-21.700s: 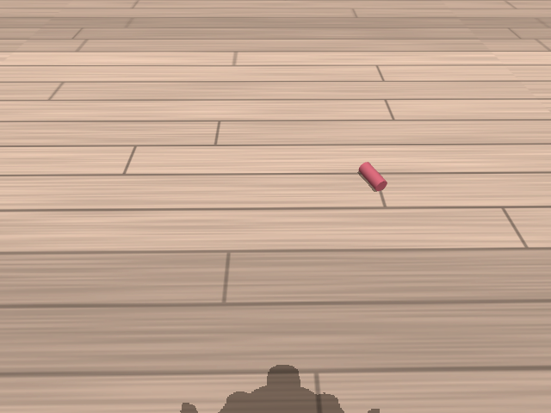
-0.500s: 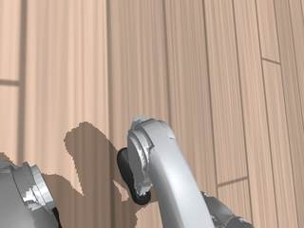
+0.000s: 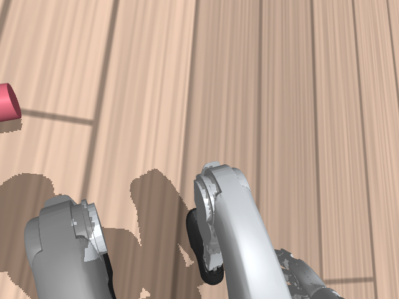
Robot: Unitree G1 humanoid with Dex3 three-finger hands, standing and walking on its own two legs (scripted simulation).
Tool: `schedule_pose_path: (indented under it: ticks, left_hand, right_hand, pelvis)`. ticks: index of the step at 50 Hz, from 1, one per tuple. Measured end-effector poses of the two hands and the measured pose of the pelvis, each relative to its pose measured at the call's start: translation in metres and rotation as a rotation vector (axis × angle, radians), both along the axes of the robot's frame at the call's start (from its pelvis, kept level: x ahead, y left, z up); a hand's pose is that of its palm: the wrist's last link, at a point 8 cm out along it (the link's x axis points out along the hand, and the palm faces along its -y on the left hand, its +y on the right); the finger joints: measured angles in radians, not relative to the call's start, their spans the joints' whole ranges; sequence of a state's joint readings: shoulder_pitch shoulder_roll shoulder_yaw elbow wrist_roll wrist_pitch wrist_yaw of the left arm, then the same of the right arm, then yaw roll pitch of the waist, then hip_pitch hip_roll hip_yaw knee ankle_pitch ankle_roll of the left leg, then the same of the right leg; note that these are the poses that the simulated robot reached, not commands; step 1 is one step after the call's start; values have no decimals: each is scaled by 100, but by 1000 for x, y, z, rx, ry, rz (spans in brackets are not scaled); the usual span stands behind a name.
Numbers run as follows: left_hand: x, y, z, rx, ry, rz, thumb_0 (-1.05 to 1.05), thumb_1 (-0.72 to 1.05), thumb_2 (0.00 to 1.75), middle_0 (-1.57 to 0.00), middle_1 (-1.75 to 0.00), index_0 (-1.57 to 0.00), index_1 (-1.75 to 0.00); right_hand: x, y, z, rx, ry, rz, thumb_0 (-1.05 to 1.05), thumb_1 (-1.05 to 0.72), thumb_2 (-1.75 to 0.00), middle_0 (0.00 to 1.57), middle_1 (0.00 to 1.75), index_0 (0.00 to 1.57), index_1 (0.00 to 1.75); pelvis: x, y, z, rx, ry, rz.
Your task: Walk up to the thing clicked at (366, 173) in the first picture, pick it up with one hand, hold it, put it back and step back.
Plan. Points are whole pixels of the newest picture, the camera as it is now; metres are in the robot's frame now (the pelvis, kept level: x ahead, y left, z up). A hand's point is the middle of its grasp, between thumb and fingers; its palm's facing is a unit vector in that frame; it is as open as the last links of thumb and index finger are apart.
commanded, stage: settle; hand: left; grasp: from above
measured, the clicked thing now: out of the picture +0.48 +0.35 -0.20
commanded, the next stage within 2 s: lift in 0.12 s
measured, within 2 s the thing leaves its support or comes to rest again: neither
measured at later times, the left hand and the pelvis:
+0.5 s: hand out of the picture +0.46 +0.34 -0.11, palm faces -0.47 -0.12 -0.88, open 9.4 cm; pelvis -0.01 -0.01 +0.03, yaw +3 degrees
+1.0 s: hand out of the picture +0.38 +0.33 +0.05, palm faces -0.43 -0.15 -0.89, open 9.4 cm; pelvis -0.01 -0.01 +0.14, yaw +8 degrees
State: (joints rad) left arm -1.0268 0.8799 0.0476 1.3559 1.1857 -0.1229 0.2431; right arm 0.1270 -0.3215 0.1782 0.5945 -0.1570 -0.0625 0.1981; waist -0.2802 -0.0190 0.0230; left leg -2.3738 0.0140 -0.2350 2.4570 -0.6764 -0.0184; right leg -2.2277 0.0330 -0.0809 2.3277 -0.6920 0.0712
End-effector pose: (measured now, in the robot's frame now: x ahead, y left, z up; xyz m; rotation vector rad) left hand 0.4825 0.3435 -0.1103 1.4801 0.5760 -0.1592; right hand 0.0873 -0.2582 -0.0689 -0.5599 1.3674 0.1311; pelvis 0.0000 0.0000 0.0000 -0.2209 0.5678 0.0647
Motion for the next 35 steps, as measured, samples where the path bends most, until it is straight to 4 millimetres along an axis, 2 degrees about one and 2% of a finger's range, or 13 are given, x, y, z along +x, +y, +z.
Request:
schedule_pose_path:
  ticks: [9,22,29,35]
  left_hand:
    - [-5,-8,18,-8,9,-39,0,11,27,-78,-42,-82,-37]
    - [-12,-6,45,-14,13,-1,0,14,24,-76,-45,-80,-39]
    - [-29,-6,73,-28,29,-12,0,14,23,-76,-43,-80,-38]
    - [-48,-1,111,-35,9,-15,0,14,23,-77,-42,-81,-37]
  right_hand:
    - [-11,-9,3,-38,15,-52,0,-91,-90,20,30,21,29]
    - [-31,-16,10,-62,48,-134,0,-91,-90,20,30,21,29]
    - [-27,-13,18,-44,41,-164,0,-91,-90,20,30,21,29]
    - [-9,-12,31,-32,-7,-181,0,-91,-90,20,30,21,29]
  pelvis:
    - [-6,-4,6,17,1,12]
    - [-9,-7,19,38,20,23]
    - [-10,-6,37,48,34,38]
    - [-10,-6,57,64,46,48]
